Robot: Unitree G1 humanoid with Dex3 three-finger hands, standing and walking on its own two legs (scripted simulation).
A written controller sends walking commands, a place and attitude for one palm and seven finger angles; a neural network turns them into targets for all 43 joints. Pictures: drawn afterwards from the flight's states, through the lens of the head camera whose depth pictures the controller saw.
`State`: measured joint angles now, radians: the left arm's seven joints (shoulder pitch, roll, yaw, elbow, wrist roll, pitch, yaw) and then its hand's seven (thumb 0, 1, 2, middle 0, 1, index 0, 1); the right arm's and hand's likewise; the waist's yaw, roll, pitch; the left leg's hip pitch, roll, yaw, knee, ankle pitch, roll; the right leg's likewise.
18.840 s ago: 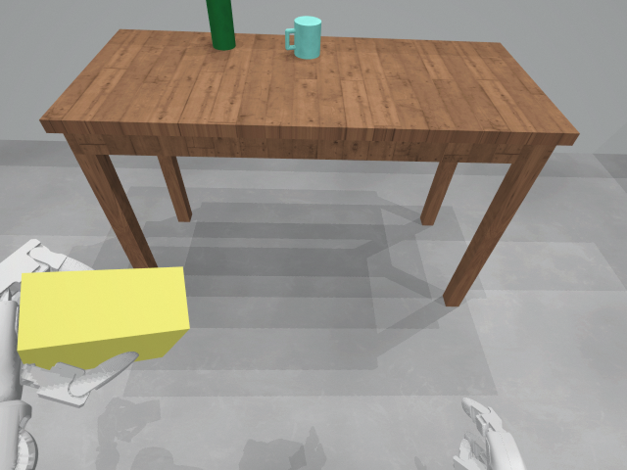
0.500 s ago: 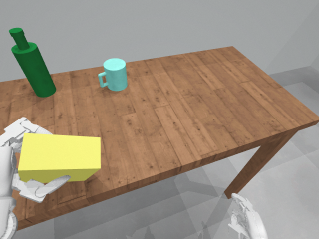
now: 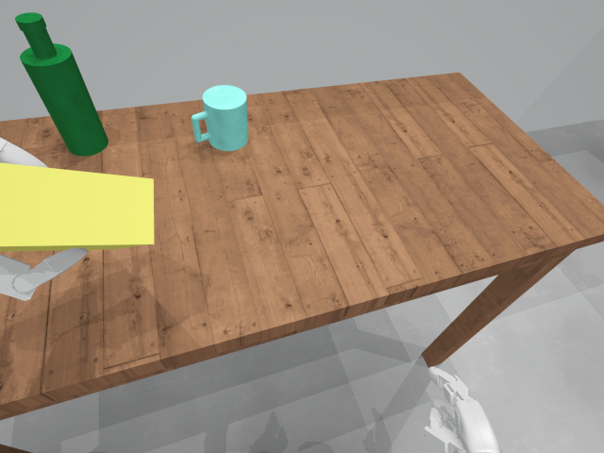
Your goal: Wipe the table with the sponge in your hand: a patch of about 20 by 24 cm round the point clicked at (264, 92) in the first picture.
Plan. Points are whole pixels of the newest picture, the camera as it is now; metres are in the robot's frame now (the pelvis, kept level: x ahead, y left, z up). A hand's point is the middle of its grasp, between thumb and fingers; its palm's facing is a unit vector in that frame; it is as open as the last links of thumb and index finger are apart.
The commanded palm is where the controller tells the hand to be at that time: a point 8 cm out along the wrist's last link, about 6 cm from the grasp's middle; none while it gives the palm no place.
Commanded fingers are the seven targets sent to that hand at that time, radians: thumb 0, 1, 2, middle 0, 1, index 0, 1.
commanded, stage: come to a stop and stand still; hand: left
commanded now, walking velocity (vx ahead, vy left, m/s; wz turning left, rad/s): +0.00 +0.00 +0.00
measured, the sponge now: (86, 216) +0.28 +0.25 +0.19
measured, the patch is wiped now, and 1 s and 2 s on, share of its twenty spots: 0.00 0.00 0.00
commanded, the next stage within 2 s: look again from close up in 0.96 s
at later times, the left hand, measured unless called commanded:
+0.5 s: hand (29, 299) +0.20 +0.26 +0.19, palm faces +0.39 -0.85 -0.36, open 10.1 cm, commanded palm +0.14 +0.30 +0.18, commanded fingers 0.00 0.10 1.30 -1.20 -1.60 -1.20 -1.60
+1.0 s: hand (6, 328) +0.18 +0.27 +0.17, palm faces +0.40 -0.85 -0.35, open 10.1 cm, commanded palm +0.12 +0.30 +0.18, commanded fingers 0.00 0.10 1.30 -1.20 -1.60 -1.20 -1.60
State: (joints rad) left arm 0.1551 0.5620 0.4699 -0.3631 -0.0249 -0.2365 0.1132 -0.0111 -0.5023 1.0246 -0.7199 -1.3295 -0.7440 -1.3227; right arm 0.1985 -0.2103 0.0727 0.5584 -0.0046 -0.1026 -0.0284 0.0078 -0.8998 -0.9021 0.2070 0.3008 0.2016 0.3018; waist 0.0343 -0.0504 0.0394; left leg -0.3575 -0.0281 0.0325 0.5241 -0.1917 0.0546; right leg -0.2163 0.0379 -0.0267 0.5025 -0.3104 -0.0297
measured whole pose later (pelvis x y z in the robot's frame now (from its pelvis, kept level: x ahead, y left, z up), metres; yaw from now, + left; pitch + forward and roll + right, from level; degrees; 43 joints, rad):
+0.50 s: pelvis -0.02 +0.01 +0.00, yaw +1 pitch +0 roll -2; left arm 0.39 0.43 0.35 -0.51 -0.06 -0.24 0.11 -0.01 -0.50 1.03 -0.72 -1.33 -0.74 -1.33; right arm 0.22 -0.23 0.03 0.60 0.01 -0.13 0.01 0.01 -0.90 -0.90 0.21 0.30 0.20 0.30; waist 0.03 -0.02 0.03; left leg -0.36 -0.05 0.02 0.55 -0.18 0.07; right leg -0.22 0.02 -0.04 0.53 -0.31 -0.01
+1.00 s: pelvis -0.04 +0.02 +0.00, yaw +0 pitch -2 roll -2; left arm 0.40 0.39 0.35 -0.45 -0.05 -0.16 0.10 -0.01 -0.50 1.03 -0.72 -1.33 -0.74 -1.33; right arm 0.22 -0.21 0.05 0.56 0.01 -0.13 -0.04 0.01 -0.90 -0.90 0.21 0.30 0.20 0.30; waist 0.02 -0.01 0.01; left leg -0.33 -0.04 0.04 0.47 -0.12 0.06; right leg -0.19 0.02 -0.03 0.45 -0.23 0.00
